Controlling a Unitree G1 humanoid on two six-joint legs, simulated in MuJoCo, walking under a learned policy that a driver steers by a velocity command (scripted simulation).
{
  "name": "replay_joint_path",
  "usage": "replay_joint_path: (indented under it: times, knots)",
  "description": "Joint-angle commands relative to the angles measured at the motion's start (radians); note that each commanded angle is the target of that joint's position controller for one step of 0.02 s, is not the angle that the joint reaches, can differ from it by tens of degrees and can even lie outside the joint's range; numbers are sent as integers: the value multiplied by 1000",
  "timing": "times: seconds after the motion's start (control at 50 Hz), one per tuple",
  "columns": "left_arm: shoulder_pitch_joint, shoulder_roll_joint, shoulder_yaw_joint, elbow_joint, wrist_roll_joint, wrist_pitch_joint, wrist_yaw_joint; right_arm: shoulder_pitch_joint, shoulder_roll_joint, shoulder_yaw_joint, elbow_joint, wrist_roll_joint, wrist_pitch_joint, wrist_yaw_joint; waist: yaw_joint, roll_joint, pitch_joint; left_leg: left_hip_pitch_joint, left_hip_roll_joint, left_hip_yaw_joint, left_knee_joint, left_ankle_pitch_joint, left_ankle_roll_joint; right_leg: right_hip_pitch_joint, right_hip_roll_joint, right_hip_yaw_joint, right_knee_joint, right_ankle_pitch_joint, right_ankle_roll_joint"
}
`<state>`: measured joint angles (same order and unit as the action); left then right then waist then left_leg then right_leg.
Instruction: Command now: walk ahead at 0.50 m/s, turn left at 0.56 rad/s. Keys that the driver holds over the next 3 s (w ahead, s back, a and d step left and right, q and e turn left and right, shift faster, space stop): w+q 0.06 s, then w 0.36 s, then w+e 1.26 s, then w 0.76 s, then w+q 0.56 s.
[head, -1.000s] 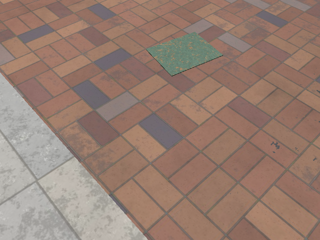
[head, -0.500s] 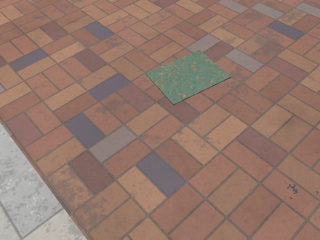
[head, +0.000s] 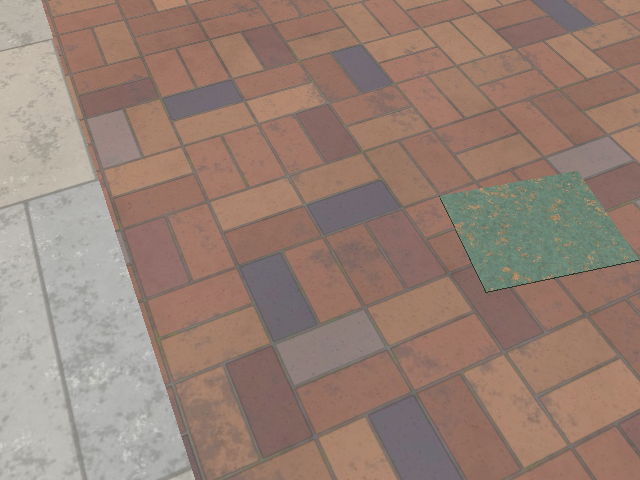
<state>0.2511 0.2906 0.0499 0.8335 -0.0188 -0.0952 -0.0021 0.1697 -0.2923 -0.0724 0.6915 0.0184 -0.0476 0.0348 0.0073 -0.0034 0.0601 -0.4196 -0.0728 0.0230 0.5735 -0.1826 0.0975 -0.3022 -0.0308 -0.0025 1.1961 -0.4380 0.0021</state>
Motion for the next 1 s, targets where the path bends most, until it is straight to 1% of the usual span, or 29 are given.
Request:
replay_joint_path:
  times: [0.02, 0.08, 0.18, 0.24, 0.28, 0.34, 0.36, 0.38, 0.4, 0.42, 0.44, 0.46, 0.48, 0.5, 0.52, 0.58, 0.68, 0.74, 0.78, 0.82, 0.84, 0.86, 0.88, 0.9, 0.92, 0.94, 0.96, 0.98, 1.0]
  knots:
    - [-69, 137, 32, -116, 19, -46, 0, 81, -108, -30, -53, -12, -16, -14, -23, 22, -131, 395, 273, -431, -303, 187, 212, -378, -79, 93, -30, 89, -6]
    - [-36, 103, 29, -114, 32, -11, -1, 59, -122, -32, -65, -12, -18, -26, 16, 32, -103, 242, 241, -345, -350, 302, 216, -300, -81, 64, -151, 141, 41]
    - [-199, 44, 0, -148, 29, -7, -10, 128, -140, -33, -24, -7, -17, -45, -56, 69, -61, 156, 164, -196, -363, 230, 137, -214, -40, 24, -523, 504, 66]
    - [-272, 64, 3, -170, 12, -14, -20, 182, -149, -33, 9, -3, -18, -41, -90, 81, -39, 210, 204, -237, -352, 129, 125, -206, -22, 35, -621, 571, 48]
    - [-297, 84, 9, -184, 12, -20, -28, 203, -148, -33, 25, 0, -15, -41, -94, 83, -26, 292, 243, -275, -310, 127, 118, -239, -21, 47, -666, 517, 20]
    - [-247, 108, 20, -179, 13, -28, -33, 200, -156, -37, 40, -4, -4, -45, -56, 112, -27, 378, 283, -311, -239, 243, 92, -200, -8, 35, -701, 397, -28]
    - [-173, 124, 31, -158, 16, -31, -31, 182, -151, -35, 38, -3, 0, -46, -11, 110, -62, 381, 255, -289, -160, 377, 73, -98, 16, 7, -735, 388, -52]
    - [-45, 162, 49, -125, 23, -34, -26, 180, -122, -23, 32, -10, 2, -45, 46, 83, -161, 340, 196, -242, 9, 448, 45, 97, -10, 25, -721, 420, -90]
    - [109, 228, 64, -108, 34, -34, -24, 221, -75, -2, 11, -28, 0, -48, 83, -46, -321, 144, 104, -177, 315, 221, -2, 400, -189, 247, -687, 427, -175]
    - [182, 264, 78, -66, 26, -22, -34, 339, -13, 15, 11, -3, -17, -46, 45, -344, -402, -195, -29, -132, 608, -363, -66, 647, -347, 696, -839, 149, -307]
    - [172, 174, 52, -70, -2, -20, -38, 272, -108, -1, 16, 6, -25, -43, 77, -218, -322, -317, 28, -198, 705, -381, -63, 617, -331, 754, -906, -63, -281]
    - [98, 139, 39, -84, -1, -14, -35, 157, -143, -11, -12, 9, -31, -39, 79, -131, -189, -362, 79, -157, 702, -284, -59, 493, -297, 619, -921, -37, -245]
    - [44, 132, 33, -97, 13, -6, -34, 90, -133, -8, -27, -4, -37, -41, 64, -56, -118, -339, 114, -124, 662, -209, -60, 368, -255, 523, -935, 81, -235]
    - [13, 118, 28, -103, 20, -3, -33, 66, -121, -11, -36, -19, -43, -42, 41, -40, -74, -313, 139, -118, 598, -160, -65, 280, -221, 463, -952, 191, -237]
    - [1, 105, 22, -106, 26, -3, -31, 80, -106, -11, -37, -24, -45, -40, 14, -65, -78, -259, 157, -119, 554, -129, -71, 232, -192, 421, -967, 279, -236]
    - [17, 113, 26, -97, 10, -4, -21, 84, -67, -4, -41, -28, -39, -41, -6, -86, -86, -214, 157, -92, 414, -109, -107, 179, -159, 339, -1002, 408, -258]
    - [74, 158, 46, -73, -3, 14, 6, -91, -32, 13, -79, -23, -48, -35, 41, -75, -47, -138, 117, -80, 79, 155, -150, 103, -109, 247, -1014, 427, -224]
    - [133, 160, 49, -55, -10, 29, 12, -177, -41, 12, -99, -11, -60, -24, 71, -77, -39, -77, 85, -83, -20, 229, -154, 104, -114, 271, -979, 396, -212]
    - [150, 160, 51, -52, -13, 38, 16, -203, -60, 5, -110, -6, -68, -18, 68, -84, -38, -48, 77, -100, -74, 205, -144, 137, -130, 319, -938, 355, -200]
    - [140, 168, 57, -57, -11, 46, 21, -177, -87, -5, -106, -3, -76, -17, 38, -105, -45, 19, 77, -103, -109, 148, -122, 155, -144, 365, -885, 348, -180]
    - [126, 158, 55, -62, -10, 49, 22, -121, -99, -14, -90, -4, -79, -19, 3, -108, -63, 104, 78, -92, -143, 138, -102, 143, -127, 366, -836, 366, -163]
    - [118, 129, 46, -71, -4, 48, 20, -27, -127, -29, -68, -12, -82, -26, -44, -98, -121, 259, 100, -96, -159, 121, -72, 103, -77, 341, -730, 400, -135]
    - [104, 70, 25, -96, 12, 44, 16, 128, -184, -45, -51, -28, -83, -36, -115, -4, -255, 502, 260, -241, -136, 68, -8, -16, -13, 267, -465, 290, -98]
    - [228, -8, 2, -128, -3, 30, 17, 210, -265, -64, -25, -36, -65, -36, -70, 290, -379, 797, 486, -641, -198, -68, 143, -342, 118, 132, -148, -121, -39]
    - [231, 83, 17, -118, -25, 26, 18, 213, -195, -51, -15, -21, -59, -30, -79, 278, -343, 766, 512, -788, -258, -288, 169, -486, 44, 152, 15, -152, -28]
    - [139, 146, 35, -122, -24, 31, 18, 167, -123, -32, -24, -17, -58, -32, -98, 166, -212, 653, 459, -638, -277, -289, 126, -516, 6, 157, 59, -59, -24]
    - [88, 143, 39, -130, -15, 37, 18, 112, -97, -21, -24, -22, -56, -31, -80, 107, -140, 539, 410, -498, -294, -171, 96, -488, -25, 131, 49, 19, -16]
    - [59, 131, 41, -140, -5, 41, 16, 72, -70, -12, -17, -26, -53, -29, -59, 99, -90, 451, 371, -407, -320, -71, 85, -465, -48, 127, 10, 69, -10]
    - [53, 115, 43, -146, -6, 49, 10, 48, -56, -7, -11, -32, -54, -29, -36, 119, -63, 385, 343, -329, -346, -1, 74, -427, -71, 125, -19, 101, -8]
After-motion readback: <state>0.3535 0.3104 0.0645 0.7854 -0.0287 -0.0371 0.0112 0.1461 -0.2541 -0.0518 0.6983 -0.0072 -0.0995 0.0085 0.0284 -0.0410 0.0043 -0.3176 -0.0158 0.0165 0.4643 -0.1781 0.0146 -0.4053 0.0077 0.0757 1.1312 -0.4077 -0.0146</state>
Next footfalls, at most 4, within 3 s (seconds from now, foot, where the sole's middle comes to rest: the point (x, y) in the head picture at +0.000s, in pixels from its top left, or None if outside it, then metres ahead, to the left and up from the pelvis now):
0.38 right None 0.41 -0.13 -0.76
0.88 left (283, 381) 0.65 0.11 -0.76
1.38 right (425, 301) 0.85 -0.22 -0.76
1.86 left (394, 195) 1.19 -0.17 -0.76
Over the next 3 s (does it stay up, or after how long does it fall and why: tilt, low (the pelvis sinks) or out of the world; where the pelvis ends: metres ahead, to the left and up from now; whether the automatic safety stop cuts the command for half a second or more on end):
stays up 1.50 -0.52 0.00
